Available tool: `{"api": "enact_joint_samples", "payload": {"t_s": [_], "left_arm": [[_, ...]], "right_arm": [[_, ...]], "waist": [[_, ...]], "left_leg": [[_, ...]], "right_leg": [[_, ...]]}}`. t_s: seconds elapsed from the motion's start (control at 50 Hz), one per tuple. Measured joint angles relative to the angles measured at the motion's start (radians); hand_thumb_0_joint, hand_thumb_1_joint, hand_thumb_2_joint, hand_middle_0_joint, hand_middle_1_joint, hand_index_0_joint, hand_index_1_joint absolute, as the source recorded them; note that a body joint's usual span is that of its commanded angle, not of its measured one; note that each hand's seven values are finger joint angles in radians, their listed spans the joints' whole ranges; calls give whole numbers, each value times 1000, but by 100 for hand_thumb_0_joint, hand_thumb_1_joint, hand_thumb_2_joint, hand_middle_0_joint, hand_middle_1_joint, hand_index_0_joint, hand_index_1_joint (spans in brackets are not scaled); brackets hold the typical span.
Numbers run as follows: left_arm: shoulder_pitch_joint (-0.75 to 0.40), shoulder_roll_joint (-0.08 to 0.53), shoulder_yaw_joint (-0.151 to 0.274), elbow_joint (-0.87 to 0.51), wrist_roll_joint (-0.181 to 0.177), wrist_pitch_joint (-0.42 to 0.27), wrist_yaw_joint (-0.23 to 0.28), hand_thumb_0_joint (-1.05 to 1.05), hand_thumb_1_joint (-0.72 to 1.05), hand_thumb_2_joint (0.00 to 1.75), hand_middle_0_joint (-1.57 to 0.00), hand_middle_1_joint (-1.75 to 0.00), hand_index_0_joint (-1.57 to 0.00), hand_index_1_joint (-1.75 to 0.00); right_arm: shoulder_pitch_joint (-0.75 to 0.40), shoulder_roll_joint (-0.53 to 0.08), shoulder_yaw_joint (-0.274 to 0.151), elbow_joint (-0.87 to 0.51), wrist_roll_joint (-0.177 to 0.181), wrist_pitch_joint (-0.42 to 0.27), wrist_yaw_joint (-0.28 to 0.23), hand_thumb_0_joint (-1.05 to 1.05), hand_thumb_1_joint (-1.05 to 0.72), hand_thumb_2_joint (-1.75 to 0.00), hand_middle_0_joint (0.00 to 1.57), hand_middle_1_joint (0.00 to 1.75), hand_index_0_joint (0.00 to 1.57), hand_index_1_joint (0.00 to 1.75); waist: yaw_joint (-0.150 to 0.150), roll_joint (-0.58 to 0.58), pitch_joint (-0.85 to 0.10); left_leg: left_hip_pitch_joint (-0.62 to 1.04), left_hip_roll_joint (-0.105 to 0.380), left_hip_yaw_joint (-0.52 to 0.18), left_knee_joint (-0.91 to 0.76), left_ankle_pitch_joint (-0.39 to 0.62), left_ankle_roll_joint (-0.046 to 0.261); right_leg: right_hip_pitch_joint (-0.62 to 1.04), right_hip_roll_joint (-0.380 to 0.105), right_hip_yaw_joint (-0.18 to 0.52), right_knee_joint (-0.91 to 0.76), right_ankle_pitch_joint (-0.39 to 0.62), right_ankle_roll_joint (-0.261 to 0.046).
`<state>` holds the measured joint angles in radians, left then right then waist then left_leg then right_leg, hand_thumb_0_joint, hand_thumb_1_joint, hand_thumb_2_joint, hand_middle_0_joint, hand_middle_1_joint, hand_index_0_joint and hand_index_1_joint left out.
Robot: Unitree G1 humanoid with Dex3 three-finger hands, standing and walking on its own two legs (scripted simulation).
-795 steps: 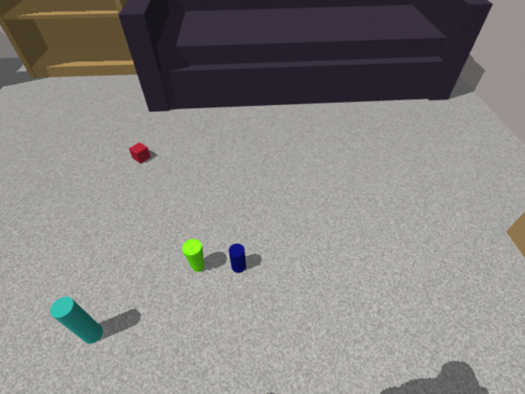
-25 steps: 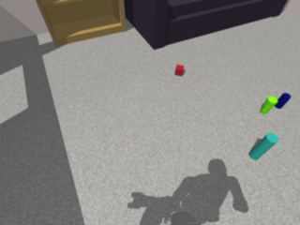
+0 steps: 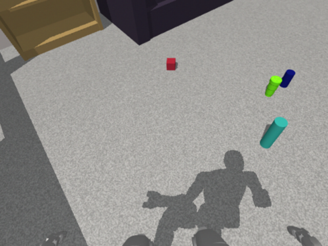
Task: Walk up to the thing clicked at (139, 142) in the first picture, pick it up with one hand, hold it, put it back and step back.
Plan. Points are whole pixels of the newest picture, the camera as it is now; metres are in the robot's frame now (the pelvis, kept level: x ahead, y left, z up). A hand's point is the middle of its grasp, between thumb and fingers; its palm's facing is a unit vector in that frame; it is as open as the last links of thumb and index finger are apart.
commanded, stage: walk up
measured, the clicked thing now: (171, 64) +1.56 +0.00 -0.70
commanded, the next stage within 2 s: stand in 0.82 s
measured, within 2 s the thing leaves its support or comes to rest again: neither
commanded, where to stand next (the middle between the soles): +0.08 +0.00 m, yaw -7 degrees
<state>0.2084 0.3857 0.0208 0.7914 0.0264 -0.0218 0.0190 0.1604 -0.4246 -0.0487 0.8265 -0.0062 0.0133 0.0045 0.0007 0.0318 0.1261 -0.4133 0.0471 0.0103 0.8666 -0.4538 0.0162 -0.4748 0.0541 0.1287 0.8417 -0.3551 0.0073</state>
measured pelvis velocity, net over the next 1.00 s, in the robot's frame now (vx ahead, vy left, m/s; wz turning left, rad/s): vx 0.00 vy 0.02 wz -0.13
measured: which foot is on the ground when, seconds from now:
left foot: up 0.00-0.00, down 0.02-1.00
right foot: down 0.00-1.00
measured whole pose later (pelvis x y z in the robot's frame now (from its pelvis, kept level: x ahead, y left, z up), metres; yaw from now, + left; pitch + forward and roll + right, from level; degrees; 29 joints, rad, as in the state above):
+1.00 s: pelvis +0.00 +0.02 +0.04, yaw -8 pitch -2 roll +1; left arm 0.05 0.34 0.00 1.13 0.01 -0.02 -0.01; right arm 0.08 -0.37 -0.01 1.13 -0.01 -0.01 0.01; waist -0.03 0.01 0.06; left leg -0.13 0.05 0.08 0.39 -0.22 -0.03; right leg -0.20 0.01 0.10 0.42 -0.18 0.02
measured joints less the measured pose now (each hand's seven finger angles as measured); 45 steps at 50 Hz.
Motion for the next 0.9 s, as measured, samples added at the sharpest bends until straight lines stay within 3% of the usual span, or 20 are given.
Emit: {"api": "enact_joint_samples", "payload": {"t_s": [0.04,0.06,0.14,0.18,0.24,0.32,0.34,0.38,0.4,0.62,0.82,0.9], "left_arm": [[-16,14,5,8,-7,12,1,1,90,90,-21,-30,-21,-30],[-23,15,7,19,-12,18,4,1,90,90,-21,-30,-21,-30],[-26,19,9,58,-18,14,3,1,90,90,-21,-30,-20,-30],[-28,26,17,72,-21,6,-6,1,90,90,-21,-30,-20,-30],[-23,27,27,91,-14,-12,-9,1,90,90,-21,-30,-20,-30],[-16,15,17,116,-3,-19,-7,1,90,90,-21,-30,-20,-30],[-16,9,11,124,-3,-18,-7,1,90,90,-21,-30,-20,-30],[-25,-1,3,143,-6,-9,-9,1,90,90,-21,-30,-20,-30],[-32,-7,0,156,-9,-3,-11,1,90,90,-21,-30,-20,-30],[-75,-30,-14,256,-19,-4,-26,1,90,90,-21,-30,-20,-30],[-116,-36,-16,310,-21,1,-24,1,90,90,-21,-30,-20,-30],[-138,-41,-21,329,-17,-1,-28,1,90,90,-21,-30,-20,-30]], "right_arm": [[-1,23,-1,16,-11,-14,-3,1,-91,-90,20,30,21,30],[5,31,3,20,-14,-18,-1,1,-91,-90,20,30,21,30],[26,44,15,38,-20,-24,7,1,-90,-90,20,30,21,30],[35,45,20,44,-21,-26,7,1,-90,-90,20,30,21,30],[39,28,22,56,-18,-11,9,1,-90,-90,20,30,21,30],[25,19,18,87,-5,9,-1,1,-90,-90,20,30,21,30],[22,13,17,95,-2,7,-2,1,-90,-90,20,30,21,30],[15,11,14,115,0,-7,-3,1,-90,-90,20,30,21,30],[16,13,14,125,-2,-13,-3,1,-90,-90,20,30,21,30],[-12,50,47,224,-5,-19,18,1,-90,-90,20,30,21,30],[-64,53,41,275,1,-20,13,1,-90,-90,20,30,21,30],[-71,53,37,287,1,-21,7,1,-90,-90,20,30,21,30]], "waist": [[-2,-47,8],[-2,-58,8],[-13,-33,2],[-17,-28,3],[-15,-4,0],[-16,-3,-9],[-17,-2,-13],[-18,-12,-17],[-18,-16,-23],[-17,-20,-76],[-17,-16,-68],[-31,-16,-65]], "left_leg": [[30,-31,25,-54,38,-21],[33,-32,34,-52,38,-27],[51,23,34,-59,39,-25],[59,43,36,-73,47,-36],[48,78,35,-43,32,-50],[42,43,-3,-18,-78,-16],[52,35,-4,-41,-59,-11],[78,20,16,-104,84,-32],[87,15,24,-121,94,-40],[171,18,65,-273,144,-42],[230,16,92,-379,186,-42],[257,6,78,-427,211,-43]], "right_leg": [[-15,-21,30,37,-14,9],[-18,-15,42,54,-26,0],[-12,10,-39,153,-166,-8],[31,-6,-83,80,-139,-14],[116,0,-114,-109,14,-21],[100,-2,-96,-85,9,-24],[98,-7,-88,-84,10,-20],[100,-21,-68,-82,12,-8],[103,-27,-60,-88,17,-3],[171,-24,-23,-240,96,5],[213,-25,2,-328,137,9],[246,-37,-13,-373,152,12]]}}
